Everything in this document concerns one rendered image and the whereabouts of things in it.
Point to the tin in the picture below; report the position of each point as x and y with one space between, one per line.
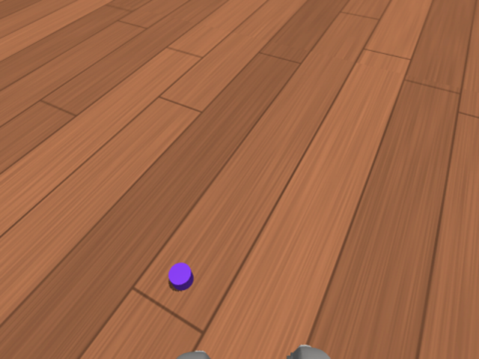
181 276

